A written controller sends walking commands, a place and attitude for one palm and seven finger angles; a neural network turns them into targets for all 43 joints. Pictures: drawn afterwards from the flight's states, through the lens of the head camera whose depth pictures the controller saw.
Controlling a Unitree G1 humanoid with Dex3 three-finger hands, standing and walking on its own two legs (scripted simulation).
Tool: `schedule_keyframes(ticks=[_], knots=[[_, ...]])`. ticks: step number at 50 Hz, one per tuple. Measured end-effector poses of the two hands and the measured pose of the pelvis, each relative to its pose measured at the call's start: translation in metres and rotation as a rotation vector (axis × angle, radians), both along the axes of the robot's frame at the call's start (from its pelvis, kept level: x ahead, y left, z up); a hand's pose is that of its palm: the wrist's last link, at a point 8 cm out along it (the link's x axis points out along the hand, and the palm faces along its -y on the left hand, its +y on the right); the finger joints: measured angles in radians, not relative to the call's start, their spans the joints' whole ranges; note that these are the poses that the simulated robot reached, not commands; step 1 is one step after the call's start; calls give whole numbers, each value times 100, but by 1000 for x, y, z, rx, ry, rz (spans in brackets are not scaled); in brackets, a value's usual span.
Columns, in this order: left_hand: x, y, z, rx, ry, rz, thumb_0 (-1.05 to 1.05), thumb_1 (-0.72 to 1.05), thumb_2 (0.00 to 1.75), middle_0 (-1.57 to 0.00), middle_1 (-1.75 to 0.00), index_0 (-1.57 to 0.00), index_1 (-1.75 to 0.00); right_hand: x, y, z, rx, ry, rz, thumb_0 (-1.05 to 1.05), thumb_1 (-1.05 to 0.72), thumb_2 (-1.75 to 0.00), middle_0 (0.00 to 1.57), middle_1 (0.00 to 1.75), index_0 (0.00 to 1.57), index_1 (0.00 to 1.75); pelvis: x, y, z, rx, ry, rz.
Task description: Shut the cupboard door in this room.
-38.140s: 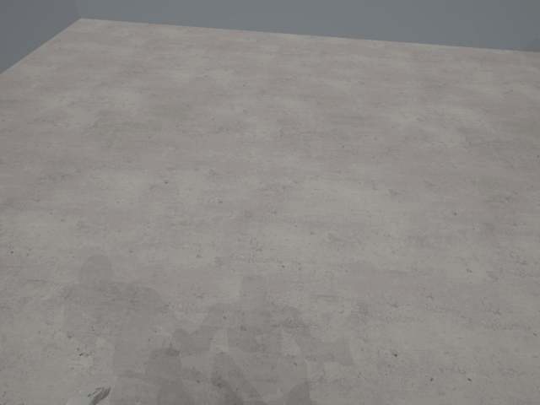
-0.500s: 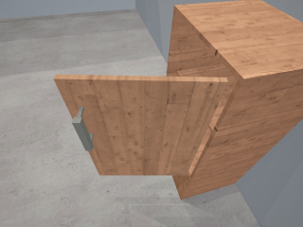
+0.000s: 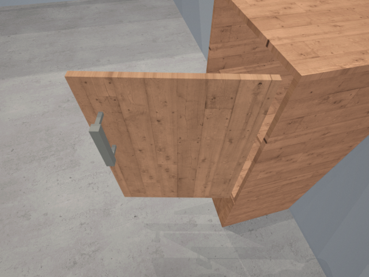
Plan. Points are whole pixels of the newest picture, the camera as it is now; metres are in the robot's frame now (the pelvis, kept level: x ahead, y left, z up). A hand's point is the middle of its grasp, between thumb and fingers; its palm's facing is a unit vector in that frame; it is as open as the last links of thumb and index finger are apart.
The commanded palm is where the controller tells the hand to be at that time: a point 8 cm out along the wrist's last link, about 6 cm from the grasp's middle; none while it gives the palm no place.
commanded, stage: come to a stop and stand still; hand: left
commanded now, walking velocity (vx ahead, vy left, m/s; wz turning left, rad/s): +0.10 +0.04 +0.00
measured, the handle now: (105, 140) +0.40 +0.23 +0.02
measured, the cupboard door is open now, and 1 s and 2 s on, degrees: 75 75 75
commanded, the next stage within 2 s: look again from close up in 0.96 s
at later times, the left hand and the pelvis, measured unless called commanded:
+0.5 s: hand out of the picture -0.02 +0.18 -0.17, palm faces +0.03 -0.99 -0.16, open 7.4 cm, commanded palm none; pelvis +0.01 +0.02 +0.00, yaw +1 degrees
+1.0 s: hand out of the picture +0.02 +0.17 -0.18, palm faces +0.04 -0.99 -0.16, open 7.3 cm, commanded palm none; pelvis +0.04 +0.01 +0.01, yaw +1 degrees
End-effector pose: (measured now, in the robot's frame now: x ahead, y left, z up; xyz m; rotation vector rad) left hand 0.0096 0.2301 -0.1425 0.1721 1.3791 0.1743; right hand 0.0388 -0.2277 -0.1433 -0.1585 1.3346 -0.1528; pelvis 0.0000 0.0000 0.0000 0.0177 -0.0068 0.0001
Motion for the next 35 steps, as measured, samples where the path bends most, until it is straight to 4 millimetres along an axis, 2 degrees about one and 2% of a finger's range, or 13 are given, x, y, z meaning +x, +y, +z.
schedule_keyframes(ticks=[5, 9, 15, 22, 28, 35], knots=[[-4, 7, -1, 13, -36, -16, 0, 91, 89, -20, -30, -20, -30, 0, -3, 0, -4, -52, -2, 1, -91, -90, 20, 30, 20, 30, -15, 2, -3, -7, -13, 4], [-4, 9, -2, -7, -59, -22, 0, 91, 89, -20, -30, -20, -30, -11, 3, 4, -2, -55, 8, 1, -91, -90, 20, 30, 20, 30, -18, 6, -2, -10, -17, 10], [-8, 9, -2, -45, -61, -5, 0, 92, 89, -20, -30, -20, -30, -40, 16, 11, 1, 27, 17, 1, -91, -90, 20, 30, 20, 30, -13, 13, 4, -16, 4, 18], [-30, 5, -4, -59, 35, 18, 0, 92, 89, -20, -30, -19, -30, -63, 28, 5, 23, 123, -14, 1, -91, -90, 20, 30, 20, 30, -2, 16, 3, -6, 12, 21], [-39, -7, -1, -70, 106, 32, 0, 91, 89, -20, -30, -19, -30, -52, 38, 3, 51, 135, -21, 1, -91, -90, 20, 30, 20, 30, 14, 15, 5, -8, 15, 15], [-26, -18, -3, -85, 99, 39, 0, 91, 89, -20, -30, -19, -30, -30, 34, 3, 34, 121, -9, 2, -93, -90, 20, 30, 20, 30, 27, 12, 5, -7, 8, 15]])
